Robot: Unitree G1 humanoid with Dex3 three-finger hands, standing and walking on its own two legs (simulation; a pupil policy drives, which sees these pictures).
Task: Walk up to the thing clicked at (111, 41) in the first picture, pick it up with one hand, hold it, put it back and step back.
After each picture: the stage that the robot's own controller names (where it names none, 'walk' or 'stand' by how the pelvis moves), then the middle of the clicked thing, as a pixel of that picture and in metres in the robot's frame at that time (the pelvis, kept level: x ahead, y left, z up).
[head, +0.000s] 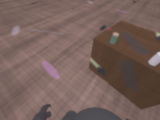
stand; (114, 38) +0.89 -0.23 -0.03
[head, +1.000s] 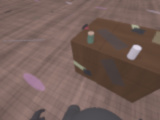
walk; (90, 37) +0.81 +0.09 +0.00
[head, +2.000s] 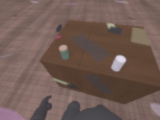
walk; (64, 52) +0.51 +0.26 +0.00
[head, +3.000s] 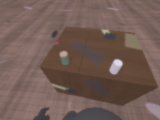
stand; (64, 58) +0.49 +0.26 -0.03
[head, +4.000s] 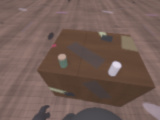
stand; (63, 61) +0.47 +0.26 -0.03
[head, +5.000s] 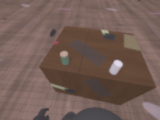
stand; (64, 58) +0.49 +0.25 -0.03
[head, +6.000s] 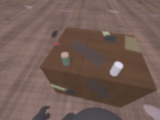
stand; (65, 59) +0.49 +0.24 -0.03
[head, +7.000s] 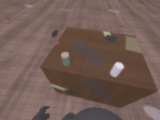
stand; (65, 59) +0.49 +0.24 -0.03
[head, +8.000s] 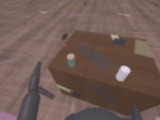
rise first; (71, 60) +0.49 +0.23 -0.03
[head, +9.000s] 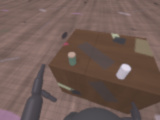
go down; (72, 58) +0.50 +0.22 -0.03
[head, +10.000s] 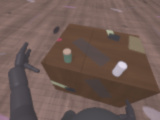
go down; (67, 56) +0.51 +0.21 -0.02
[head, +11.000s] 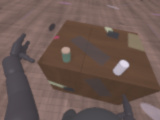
go down; (66, 54) +0.49 +0.20 +0.00
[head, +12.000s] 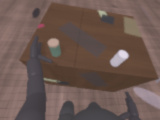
close in; (54, 48) +0.48 +0.23 +0.04
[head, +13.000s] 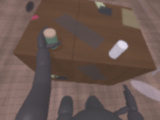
close; (51, 39) +0.52 +0.22 +0.07
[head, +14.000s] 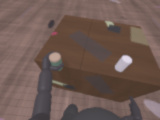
lift; (56, 62) +0.36 +0.24 +0.07
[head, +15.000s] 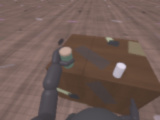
lift; (66, 58) +0.33 +0.17 +0.20
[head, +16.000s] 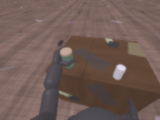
hold; (67, 58) +0.34 +0.16 +0.20
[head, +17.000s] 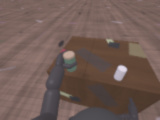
crouch; (70, 61) +0.33 +0.15 +0.17
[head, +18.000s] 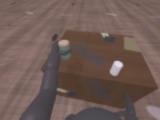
crouch; (64, 49) +0.44 +0.19 +0.16
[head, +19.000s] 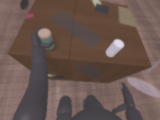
lower; (46, 39) +0.52 +0.23 +0.06
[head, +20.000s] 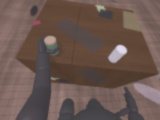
lower; (52, 46) +0.48 +0.23 +0.05
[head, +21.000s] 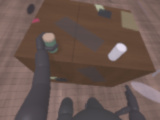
lower; (50, 43) +0.50 +0.23 +0.06
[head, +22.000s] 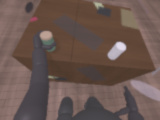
lower; (48, 41) +0.51 +0.24 +0.06
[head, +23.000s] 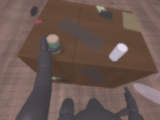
loosen; (54, 44) +0.49 +0.21 +0.06
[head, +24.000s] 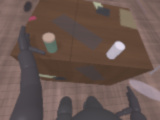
withdraw; (50, 43) +0.49 +0.22 +0.06
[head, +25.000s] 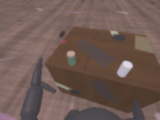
sink last; (71, 58) +0.48 +0.21 +0.01
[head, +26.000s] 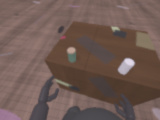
stand; (71, 55) +0.49 +0.20 +0.02
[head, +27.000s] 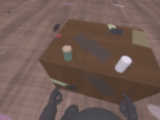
stand; (67, 53) +0.48 +0.22 +0.03
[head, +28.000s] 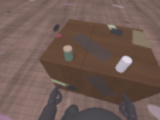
stand; (68, 53) +0.49 +0.21 +0.04
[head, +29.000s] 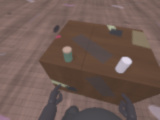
stand; (67, 54) +0.48 +0.21 +0.03
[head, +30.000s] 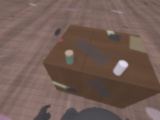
stand; (69, 57) +0.49 +0.21 +0.00
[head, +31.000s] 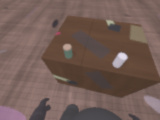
walk; (68, 51) +0.52 +0.22 -0.02
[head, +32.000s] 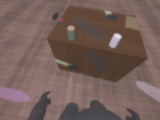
walk; (71, 33) +0.73 +0.24 -0.02
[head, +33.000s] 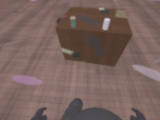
stand; (73, 22) +1.06 +0.35 -0.01
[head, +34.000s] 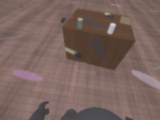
stand; (80, 23) +1.11 +0.23 -0.02
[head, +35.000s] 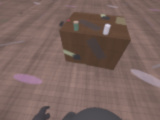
stand; (76, 25) +1.12 +0.27 -0.03
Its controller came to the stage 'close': yes
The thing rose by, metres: 0.22
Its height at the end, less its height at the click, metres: +0.00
